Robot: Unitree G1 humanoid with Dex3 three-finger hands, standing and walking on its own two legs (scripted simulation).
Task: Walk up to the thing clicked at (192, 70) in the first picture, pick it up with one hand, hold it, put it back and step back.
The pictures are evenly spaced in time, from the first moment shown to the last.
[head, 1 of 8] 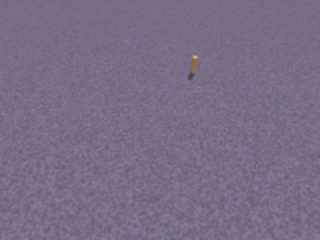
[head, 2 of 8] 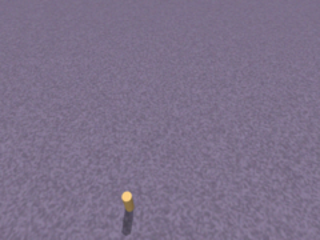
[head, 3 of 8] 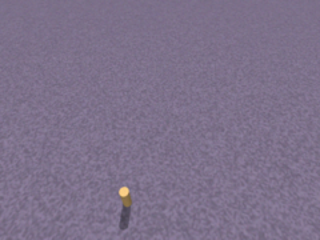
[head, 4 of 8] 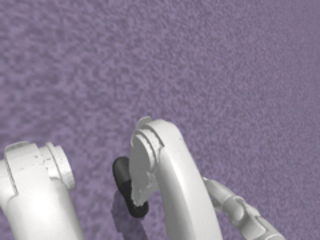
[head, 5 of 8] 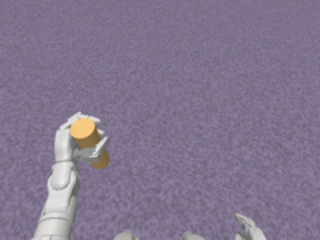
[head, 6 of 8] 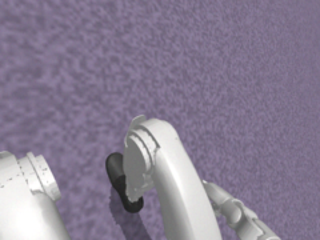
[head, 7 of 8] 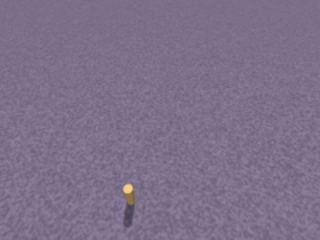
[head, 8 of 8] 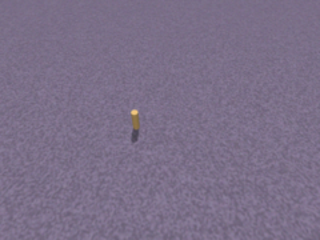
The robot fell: no
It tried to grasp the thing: yes
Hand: left
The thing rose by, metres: 0.67
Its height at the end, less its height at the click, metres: +0.00
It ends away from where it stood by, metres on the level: 0.01
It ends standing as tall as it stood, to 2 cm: yes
